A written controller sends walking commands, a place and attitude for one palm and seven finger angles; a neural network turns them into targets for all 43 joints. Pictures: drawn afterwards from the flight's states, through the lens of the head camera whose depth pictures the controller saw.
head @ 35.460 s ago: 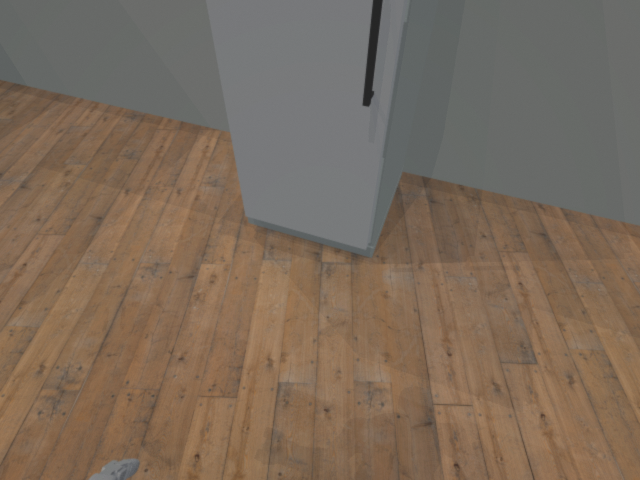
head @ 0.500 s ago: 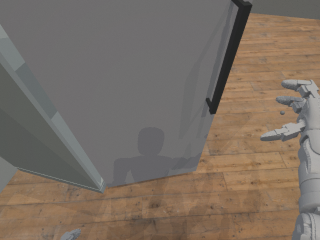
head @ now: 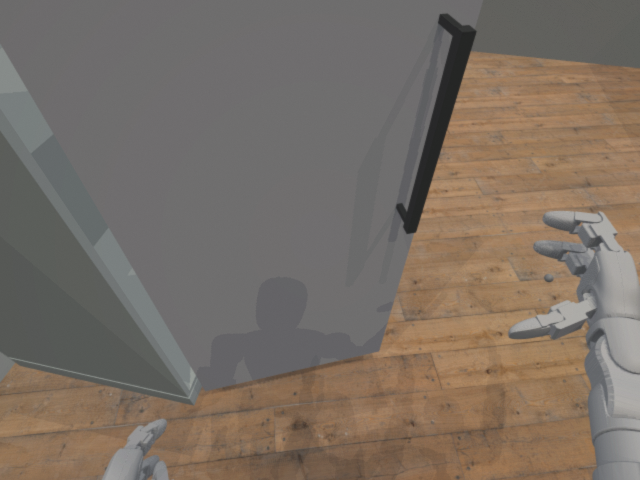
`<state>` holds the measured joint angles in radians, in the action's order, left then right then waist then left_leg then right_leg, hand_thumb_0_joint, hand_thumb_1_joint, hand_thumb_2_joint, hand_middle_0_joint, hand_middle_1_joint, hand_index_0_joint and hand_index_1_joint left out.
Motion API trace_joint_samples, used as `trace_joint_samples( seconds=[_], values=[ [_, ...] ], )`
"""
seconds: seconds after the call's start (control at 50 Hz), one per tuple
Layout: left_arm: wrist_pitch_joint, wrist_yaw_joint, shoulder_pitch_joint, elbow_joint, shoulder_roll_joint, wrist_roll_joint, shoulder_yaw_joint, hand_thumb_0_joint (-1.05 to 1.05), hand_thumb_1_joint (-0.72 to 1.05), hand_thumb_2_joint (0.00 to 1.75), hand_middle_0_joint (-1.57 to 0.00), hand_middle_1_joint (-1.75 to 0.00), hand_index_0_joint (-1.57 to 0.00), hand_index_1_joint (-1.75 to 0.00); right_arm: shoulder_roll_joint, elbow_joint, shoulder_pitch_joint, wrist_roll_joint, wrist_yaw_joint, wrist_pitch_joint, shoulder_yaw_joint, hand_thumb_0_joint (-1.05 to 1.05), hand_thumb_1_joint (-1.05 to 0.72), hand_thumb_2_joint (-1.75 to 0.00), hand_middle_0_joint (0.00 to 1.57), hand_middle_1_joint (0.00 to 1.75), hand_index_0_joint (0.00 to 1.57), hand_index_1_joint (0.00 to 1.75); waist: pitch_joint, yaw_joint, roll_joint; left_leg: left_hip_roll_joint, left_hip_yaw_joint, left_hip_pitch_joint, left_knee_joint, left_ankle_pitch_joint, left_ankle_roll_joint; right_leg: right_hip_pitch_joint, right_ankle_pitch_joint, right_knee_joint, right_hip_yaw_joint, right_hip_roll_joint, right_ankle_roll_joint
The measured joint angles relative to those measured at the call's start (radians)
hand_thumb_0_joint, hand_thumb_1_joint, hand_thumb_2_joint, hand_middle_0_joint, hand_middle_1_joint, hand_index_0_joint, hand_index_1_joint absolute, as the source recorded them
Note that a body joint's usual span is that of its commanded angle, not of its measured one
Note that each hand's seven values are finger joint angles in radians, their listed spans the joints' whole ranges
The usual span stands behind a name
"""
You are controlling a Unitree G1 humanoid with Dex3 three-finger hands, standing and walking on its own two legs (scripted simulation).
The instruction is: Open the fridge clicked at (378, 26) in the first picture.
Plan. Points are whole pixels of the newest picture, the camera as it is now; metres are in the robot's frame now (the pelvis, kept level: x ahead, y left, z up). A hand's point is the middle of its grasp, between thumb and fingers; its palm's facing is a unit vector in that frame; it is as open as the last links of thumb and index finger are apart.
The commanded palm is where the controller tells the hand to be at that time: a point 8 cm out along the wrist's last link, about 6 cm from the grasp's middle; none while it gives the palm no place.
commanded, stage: slip the hand off the handle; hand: right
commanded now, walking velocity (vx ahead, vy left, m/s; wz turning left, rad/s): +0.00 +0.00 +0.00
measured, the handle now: (425, 143) +0.55 -0.11 +0.14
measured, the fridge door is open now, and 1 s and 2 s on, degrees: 65 65 65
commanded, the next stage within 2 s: draw the hand back to the body in 0.10 s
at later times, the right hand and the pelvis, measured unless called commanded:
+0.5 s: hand (580, 296) +0.30 -0.25 +0.13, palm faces +0.05 +1.00 -0.02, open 14.7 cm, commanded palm +0.26 -0.29 +0.13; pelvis +0.01 +0.01 +0.01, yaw +0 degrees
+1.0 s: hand (639, 360) +0.23 -0.27 +0.14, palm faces +0.46 +0.85 -0.26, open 12.9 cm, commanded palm +0.19 -0.30 +0.17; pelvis +0.01 +0.00 +0.02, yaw +0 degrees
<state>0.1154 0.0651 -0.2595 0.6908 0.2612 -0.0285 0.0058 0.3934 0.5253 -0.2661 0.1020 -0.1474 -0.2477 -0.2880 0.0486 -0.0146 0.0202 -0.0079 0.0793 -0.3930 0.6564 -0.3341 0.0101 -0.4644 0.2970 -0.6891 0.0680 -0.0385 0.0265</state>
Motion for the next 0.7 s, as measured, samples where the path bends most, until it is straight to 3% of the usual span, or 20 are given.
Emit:
trace_joint_samples(
  seconds=[0.14, 0.24, 0.3, 0.36, 0.4, 0.5, 0.6, 0.7],
  values=[
    [0.021, 0.003, 0.021, -0.012, -0.003, 0.0, 0.007, 0.01, 0.91, 0.9, -0.2, -0.3, -0.21, -0.3, -0.014, -0.109, 0.124, 0.021, -0.011, 0.001, -0.012, -0.01, 0.54, -0.2, 0.26, 1.15, 0.25, 1.15, -0.007, 0.023, 0.0, 0.001, 0.005, 0.03, 0.003, -0.012, 0.007, 0.031, 0.005, 0.005, -0.006, -0.001, -0.009],
    [0.039, 0.021, 0.046, 0.008, 0.0, 0.001, 0.015, 0.01, 0.91, 0.9, -0.2, -0.3, -0.21, -0.3, -0.01, -0.12, 0.12, 0.026, -0.022, 0.003, -0.011, -0.01, 0.55, -0.2, 0.26, 1.15, 0.25, 1.15, -0.027, 0.039, 0.001, 0.002, 0.025, 0.039, 0.004, -0.016, 0.013, 0.031, 0.002, 0.0, -0.026, 0.0, -0.015],
    [0.052, 0.047, 0.059, 0.025, 0.003, -0.022, 0.028, 0.01, 0.91, 0.9, -0.2, -0.3, -0.21, -0.3, -0.019, -0.101, 0.083, 0.164, -0.129, 0.061, -0.028, -0.01, 0.55, -0.2, 0.25, 1.15, 0.25, 1.15, -0.049, 0.044, 0.005, 0.005, 0.032, 0.073, -0.021, -0.007, 0.017, 0.06, -0.006, 0.019, -0.034, 0.0, -0.019],
    [0.067, 0.073, 0.056, 0.024, 0.005, -0.032, 0.041, 0.01, 0.91, 0.9, -0.21, -0.3, -0.21, -0.3, -0.006, -0.107, 0.075, 0.225, -0.236, 0.127, -0.042, -0.01, 0.55, -0.2, 0.25, 1.15, 0.25, 1.15, -0.039, 0.043, 0.006, 0.007, 0.029, 0.106, -0.051, 0.003, 0.016, 0.094, -0.013, 0.048, -0.03, 0.0, -0.019],
    [0.08, 0.076, 0.053, 0.01, 0.006, -0.032, 0.043, 0.01, 0.91, 0.9, -0.21, -0.3, -0.21, -0.3, 0.012, -0.128, 0.091, 0.227, -0.263, 0.148, -0.047, -0.01, 0.55, -0.2, 0.25, 1.15, 0.25, 1.15, -0.024, 0.036, 0.009, 0.007, 0.021, 0.118, -0.06, 0.004, 0.015, 0.111, -0.014, 0.061, -0.023, 0.0, -0.019],
    [0.101, 0.052, 0.043, -0.038, 0.011, -0.039, 0.037, 0.01, 0.91, 0.9, -0.2, -0.3, -0.21, -0.3, 0.021, -0.204, 0.185, 0.253, -0.261, 0.194, -0.087, -0.01, 0.55, -0.2, 0.25, 1.15, 0.25, 1.15, -0.005, 0.03, 0.016, 0.003, -0.002, 0.131, -0.062, 0.0, 0.011, 0.143, -0.014, 0.085, 0.001, 0.003, -0.018],
    [0.107, 0.045, 0.032, -0.055, 0.019, -0.042, 0.032, 0.01, 0.91, 0.9, -0.2, -0.3, -0.21, -0.3, -0.014, -0.319, 0.297, 0.254, -0.239, 0.246, -0.094, -0.01, 0.55, -0.2, 0.25, 1.15, 0.25, 1.15, -0.012, 0.052, 0.016, 0.002, -0.001, 0.157, -0.071, 0.001, 0.008, 0.166, -0.013, 0.09, 0.0, 0.005, -0.016],
    [0.118, 0.065, 0.05, -0.032, 0.017, -0.034, 0.04, 0.01, 0.91, 0.9, -0.2, -0.3, -0.21, -0.3, -0.034, -0.404, 0.328, 0.233, -0.209, 0.237, -0.081, -0.01, 0.54, -0.21, 0.25, 1.14, 0.25, 1.15, -0.042, 0.075, 0.011, 0.004, 0.016, 0.193, -0.093, 0.013, 0.009, 0.187, -0.021, 0.094, -0.017, 0.005, -0.015]
  ],
)
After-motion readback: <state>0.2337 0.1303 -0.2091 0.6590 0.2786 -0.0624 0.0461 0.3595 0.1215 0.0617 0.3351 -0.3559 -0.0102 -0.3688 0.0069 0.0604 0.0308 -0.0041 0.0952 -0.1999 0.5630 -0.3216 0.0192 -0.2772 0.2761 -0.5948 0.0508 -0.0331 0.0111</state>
